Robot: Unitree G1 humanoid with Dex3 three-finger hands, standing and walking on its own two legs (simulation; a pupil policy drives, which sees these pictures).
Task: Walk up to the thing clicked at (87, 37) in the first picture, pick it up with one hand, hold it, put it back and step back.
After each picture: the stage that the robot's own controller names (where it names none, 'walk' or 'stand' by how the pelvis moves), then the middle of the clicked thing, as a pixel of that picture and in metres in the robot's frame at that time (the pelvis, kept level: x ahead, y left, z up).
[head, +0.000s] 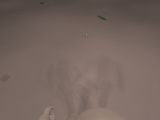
stand; (86, 36) +2.03 +0.15 -0.72
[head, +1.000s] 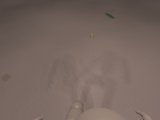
walk; (91, 36) +1.89 +0.13 -0.71
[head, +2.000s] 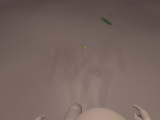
walk; (85, 49) +1.33 +0.18 -0.69
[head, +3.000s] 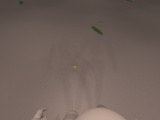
walk; (74, 68) +0.85 +0.22 -0.71
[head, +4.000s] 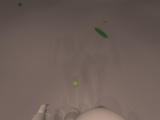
walk; (75, 84) +0.51 +0.20 -0.70
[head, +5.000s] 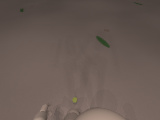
stand; (75, 100) +0.33 +0.17 -0.69
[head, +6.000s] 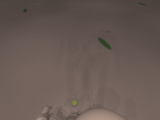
stand; (74, 103) +0.29 +0.18 -0.72
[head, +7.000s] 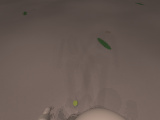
stand; (75, 104) +0.30 +0.18 -0.73
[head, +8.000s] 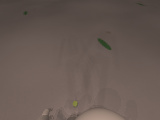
stand; (75, 104) +0.29 +0.18 -0.73
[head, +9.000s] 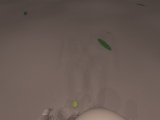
stand; (75, 105) +0.29 +0.18 -0.73
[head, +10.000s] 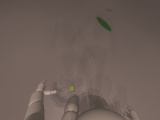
go down; (72, 89) +0.33 +0.17 -0.64
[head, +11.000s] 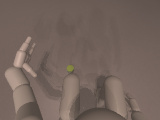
go down; (70, 69) +0.40 +0.17 -0.33
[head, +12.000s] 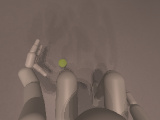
close in; (62, 64) +0.40 +0.18 -0.27
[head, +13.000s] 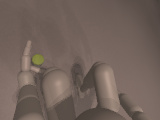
close; (37, 61) +0.40 +0.21 -0.23
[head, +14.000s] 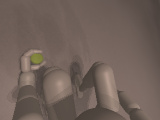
close; (36, 60) +0.39 +0.22 -0.23
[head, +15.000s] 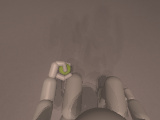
lift; (65, 71) +0.32 +0.19 -0.07
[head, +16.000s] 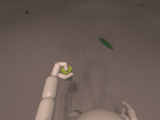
hold; (67, 74) +0.32 +0.17 +0.05
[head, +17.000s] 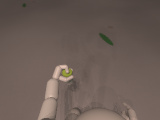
hold; (68, 76) +0.32 +0.17 +0.00
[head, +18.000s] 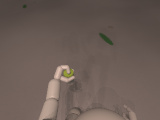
crouch; (69, 77) +0.32 +0.16 +0.00
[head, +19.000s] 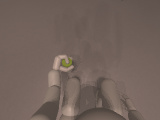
crouch; (67, 65) +0.39 +0.16 -0.10
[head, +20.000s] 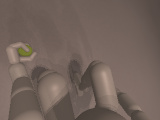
lower; (26, 54) +0.44 +0.24 -0.23
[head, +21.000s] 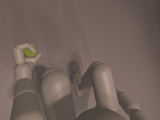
lower; (30, 54) +0.42 +0.24 -0.24
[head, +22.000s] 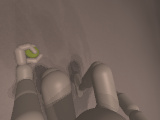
lower; (31, 54) +0.42 +0.24 -0.24
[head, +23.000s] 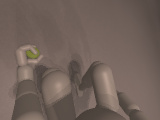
lower; (32, 55) +0.42 +0.23 -0.24
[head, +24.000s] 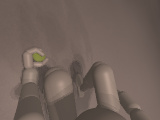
loosen; (38, 58) +0.40 +0.21 -0.23
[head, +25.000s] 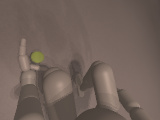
withdraw; (36, 58) +0.40 +0.21 -0.23
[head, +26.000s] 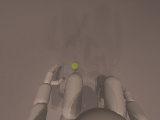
walk; (74, 67) +0.42 +0.15 -0.35
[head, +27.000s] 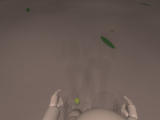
stand; (77, 101) +0.33 +0.14 -0.66
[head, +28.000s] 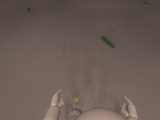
stand; (76, 100) +0.34 +0.15 -0.67
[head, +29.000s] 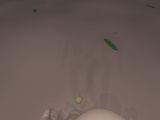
stand; (78, 100) +0.35 +0.13 -0.70
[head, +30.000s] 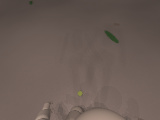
walk; (80, 94) +0.37 +0.13 -0.71
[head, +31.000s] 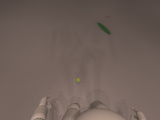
walk; (78, 81) +0.51 +0.12 -0.71
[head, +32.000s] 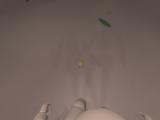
walk; (80, 65) +0.82 +0.22 -0.70
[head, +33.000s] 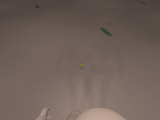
stand; (81, 66) +0.94 +0.17 -0.71
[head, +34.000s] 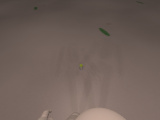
stand; (81, 67) +0.95 +0.18 -0.72
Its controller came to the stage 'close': yes
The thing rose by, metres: 0.72
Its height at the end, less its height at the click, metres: +0.00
